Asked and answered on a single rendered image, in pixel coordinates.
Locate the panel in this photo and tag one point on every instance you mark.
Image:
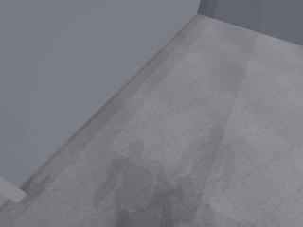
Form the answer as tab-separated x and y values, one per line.
11	191

